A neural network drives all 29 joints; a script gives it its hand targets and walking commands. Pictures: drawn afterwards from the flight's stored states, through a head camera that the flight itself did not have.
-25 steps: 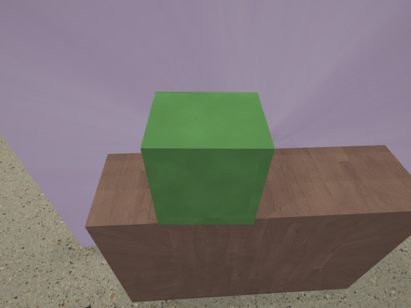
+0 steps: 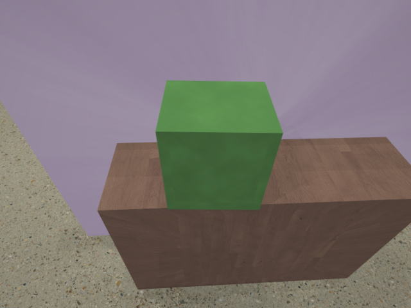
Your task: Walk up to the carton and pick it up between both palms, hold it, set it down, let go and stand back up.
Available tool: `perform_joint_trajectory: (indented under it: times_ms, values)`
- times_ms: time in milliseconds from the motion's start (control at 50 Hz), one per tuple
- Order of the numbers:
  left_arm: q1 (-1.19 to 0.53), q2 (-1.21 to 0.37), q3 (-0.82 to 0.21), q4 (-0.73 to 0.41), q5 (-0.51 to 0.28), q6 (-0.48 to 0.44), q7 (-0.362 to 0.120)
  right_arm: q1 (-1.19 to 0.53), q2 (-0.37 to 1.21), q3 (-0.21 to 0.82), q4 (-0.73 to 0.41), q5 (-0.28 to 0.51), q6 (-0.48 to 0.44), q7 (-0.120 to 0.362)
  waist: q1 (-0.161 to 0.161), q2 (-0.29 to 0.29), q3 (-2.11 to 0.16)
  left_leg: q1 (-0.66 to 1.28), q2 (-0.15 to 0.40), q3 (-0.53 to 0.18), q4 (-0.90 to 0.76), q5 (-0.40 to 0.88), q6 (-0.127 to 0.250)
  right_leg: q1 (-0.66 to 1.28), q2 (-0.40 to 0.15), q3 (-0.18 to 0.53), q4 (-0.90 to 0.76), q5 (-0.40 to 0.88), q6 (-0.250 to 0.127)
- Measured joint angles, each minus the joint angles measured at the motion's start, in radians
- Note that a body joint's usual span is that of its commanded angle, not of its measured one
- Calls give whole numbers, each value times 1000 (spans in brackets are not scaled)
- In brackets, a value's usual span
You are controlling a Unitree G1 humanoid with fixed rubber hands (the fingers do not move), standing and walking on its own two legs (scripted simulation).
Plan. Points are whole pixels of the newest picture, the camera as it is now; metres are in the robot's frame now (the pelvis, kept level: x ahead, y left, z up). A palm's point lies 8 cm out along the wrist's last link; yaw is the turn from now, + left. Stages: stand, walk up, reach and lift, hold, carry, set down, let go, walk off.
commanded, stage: stand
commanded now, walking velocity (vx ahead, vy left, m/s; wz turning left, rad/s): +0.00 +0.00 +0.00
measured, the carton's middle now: (214, 147) +0.52 -0.02 +0.02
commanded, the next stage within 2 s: none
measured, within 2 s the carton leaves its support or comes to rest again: neither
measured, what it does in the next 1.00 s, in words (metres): stands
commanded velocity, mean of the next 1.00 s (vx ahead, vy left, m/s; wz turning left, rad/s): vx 0.00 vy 0.00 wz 0.00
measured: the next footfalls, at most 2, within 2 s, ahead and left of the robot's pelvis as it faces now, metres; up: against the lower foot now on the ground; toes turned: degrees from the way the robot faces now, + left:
none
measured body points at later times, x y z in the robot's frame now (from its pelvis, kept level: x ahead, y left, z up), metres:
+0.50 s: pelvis +0.01 +0.00 +0.00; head +0.00 -0.01 +0.45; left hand +0.02 +0.25 -0.14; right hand +0.04 -0.26 -0.14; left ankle +0.05 +0.09 -0.74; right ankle +0.04 -0.12 -0.74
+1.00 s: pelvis +0.04 -0.01 +0.00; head +0.03 -0.01 +0.45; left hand +0.06 +0.24 -0.14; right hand +0.06 -0.26 -0.14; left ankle +0.05 +0.10 -0.74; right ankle +0.04 -0.13 -0.74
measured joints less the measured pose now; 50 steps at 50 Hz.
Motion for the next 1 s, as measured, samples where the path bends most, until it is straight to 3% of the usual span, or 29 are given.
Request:
perform_joint_trajectory:
  times_ms: [1000]
  values:
    - [-47,-30,-18,94,-14,10,27,-25,31,12,94,4,5,-23,-4,-1,3,38,-2,-22,-28,-31,-9,38,5,4,-19,-44,-9]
